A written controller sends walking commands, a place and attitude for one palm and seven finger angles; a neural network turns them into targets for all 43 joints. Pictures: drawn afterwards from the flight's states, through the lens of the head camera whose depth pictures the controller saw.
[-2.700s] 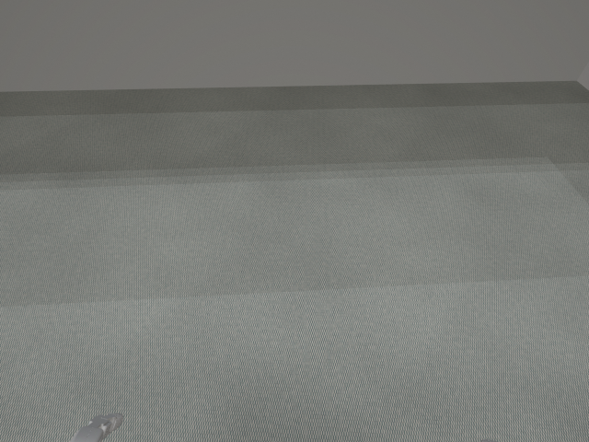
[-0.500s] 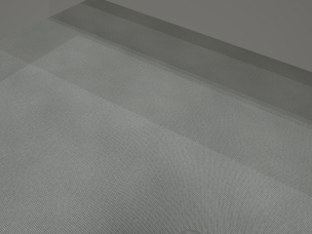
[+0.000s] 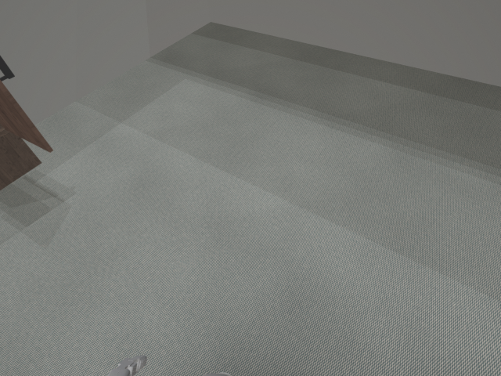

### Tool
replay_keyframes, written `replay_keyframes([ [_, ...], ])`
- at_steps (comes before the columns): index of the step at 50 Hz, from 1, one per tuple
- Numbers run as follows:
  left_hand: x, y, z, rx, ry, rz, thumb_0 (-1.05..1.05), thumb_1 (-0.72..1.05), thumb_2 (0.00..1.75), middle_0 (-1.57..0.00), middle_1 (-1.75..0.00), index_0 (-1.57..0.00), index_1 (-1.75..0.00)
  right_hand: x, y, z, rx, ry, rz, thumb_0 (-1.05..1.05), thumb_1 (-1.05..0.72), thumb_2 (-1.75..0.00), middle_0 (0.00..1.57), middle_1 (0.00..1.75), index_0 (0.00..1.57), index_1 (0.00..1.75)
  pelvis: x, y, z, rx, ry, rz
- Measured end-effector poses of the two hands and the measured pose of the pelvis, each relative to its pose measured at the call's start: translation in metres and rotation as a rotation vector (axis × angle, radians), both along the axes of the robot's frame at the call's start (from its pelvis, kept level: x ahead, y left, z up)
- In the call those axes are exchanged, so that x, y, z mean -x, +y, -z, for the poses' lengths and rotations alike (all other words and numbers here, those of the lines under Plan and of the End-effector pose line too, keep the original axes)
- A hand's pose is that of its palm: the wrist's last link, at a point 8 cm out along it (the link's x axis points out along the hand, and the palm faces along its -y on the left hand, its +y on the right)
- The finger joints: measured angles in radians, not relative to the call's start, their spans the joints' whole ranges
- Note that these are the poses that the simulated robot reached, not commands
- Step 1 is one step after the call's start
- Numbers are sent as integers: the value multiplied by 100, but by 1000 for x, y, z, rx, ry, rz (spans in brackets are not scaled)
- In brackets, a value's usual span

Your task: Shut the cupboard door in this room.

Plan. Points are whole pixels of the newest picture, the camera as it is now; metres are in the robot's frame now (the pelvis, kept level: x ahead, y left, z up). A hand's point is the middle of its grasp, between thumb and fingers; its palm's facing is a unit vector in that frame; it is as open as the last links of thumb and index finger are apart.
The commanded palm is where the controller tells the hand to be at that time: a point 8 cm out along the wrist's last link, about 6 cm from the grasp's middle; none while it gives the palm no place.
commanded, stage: turn or walk to find it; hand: left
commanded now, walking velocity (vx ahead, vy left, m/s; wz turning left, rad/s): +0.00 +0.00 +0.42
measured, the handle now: out of the picture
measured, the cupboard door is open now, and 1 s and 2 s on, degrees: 93 93 93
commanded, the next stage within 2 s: stand and wait in 0.52 s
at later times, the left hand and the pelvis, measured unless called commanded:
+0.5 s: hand out of the picture -0.09 +0.22 -0.19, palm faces +0.31 -0.92 -0.24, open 7.4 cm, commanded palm none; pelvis -0.04 +0.02 -0.01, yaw +15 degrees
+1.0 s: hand out of the picture -0.07 +0.18 -0.16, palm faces +0.32 -0.92 -0.24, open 7.3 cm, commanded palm none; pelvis -0.05 -0.01 +0.00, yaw +18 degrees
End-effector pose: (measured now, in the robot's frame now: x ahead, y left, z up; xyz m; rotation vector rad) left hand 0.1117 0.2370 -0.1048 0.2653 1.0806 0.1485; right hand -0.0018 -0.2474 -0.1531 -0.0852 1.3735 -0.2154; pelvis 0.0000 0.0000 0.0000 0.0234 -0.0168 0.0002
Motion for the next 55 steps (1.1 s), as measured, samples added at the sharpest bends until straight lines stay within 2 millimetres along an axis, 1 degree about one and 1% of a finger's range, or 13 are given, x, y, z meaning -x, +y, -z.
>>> replay_keyframes([
  [7,55,-13,-2,13,53,-107,1,90,90,-20,-29,-21,-30,-8,-24,-8,5,14,-75,0,-91,-90,20,30,20,30,8,-15,-8,-15,-11,-78],
  [13,106,-12,9,35,109,-213,1,91,90,-20,-29,-21,-30,-28,-25,-11,30,35,-170,0,-91,-90,20,30,20,30,14,-15,-7,-10,-9,-140],
  [18,157,-2,21,55,191,-295,1,91,90,-20,-29,-21,-30,-64,-5,-16,46,-21,-263,0,-91,-90,20,30,20,30,23,-5,-4,-3,-3,-185],
  [23,206,21,42,84,254,-381,1,91,90,-20,-29,-21,-30,-106,33,-23,65,-141,-369,0,-91,-90,20,30,20,30,34,15,7,23,1,-240],
  [26,225,35,50,91,283,-421,1,91,90,-20,-29,-21,-30,-119,56,-29,67,-201,-418,0,-91,-90,20,30,20,30,41,24,9,16,-7,-257],
  [29,230,43,45,93,281,-439,1,91,90,-20,-29,-20,-30,-122,72,-38,64,-229,-445,0,-91,-90,20,30,20,30,45,29,3,26,-13,-269],
  [32,227,48,38,92,248,-443,1,91,90,-20,-29,-20,-30,-120,82,-42,52,-239,-456,0,-91,-90,20,30,20,30,48,31,-3,29,-15,-281],
  [35,222,47,33,87,219,-438,1,91,90,-20,-29,-20,-30,-113,87,-40,32,-241,-452,0,-91,-90,21,30,21,30,50,31,-6,27,-18,-287],
  [38,214,41,29,82,200,-425,1,91,90,-20,-29,-20,-30,-102,85,-35,10,-225,-438,0,-91,-90,21,30,21,30,52,27,-6,21,-22,-288],
  [42,202,25,27,76,179,-397,1,91,90,-20,-29,-20,-30,-82,69,-21,-9,-184,-401,0,-92,-90,21,30,21,30,53,16,-3,2,-21,-285],
  [46,197,0,26,68,160,-376,1,91,90,-20,-29,-20,-30,-58,45,-3,-28,-114,-363,0,-92,-90,21,30,21,30,54,3,2,-1,-29,-287],
  [50,202,-14,21,73,161,-390,1,93,90,-20,-29,-21,-30,-31,26,-2,-22,-18,-357,0,-92,-90,20,30,20,30,53,-6,-3,1,-23,-306],
  [55,218,-20,25,95,178,-433,1,93,90,-20,-29,-21,-30,-6,9,-8,13,81,-368,0,-92,-90,20,30,20,30,60,-10,-4,12,-14,-346],
])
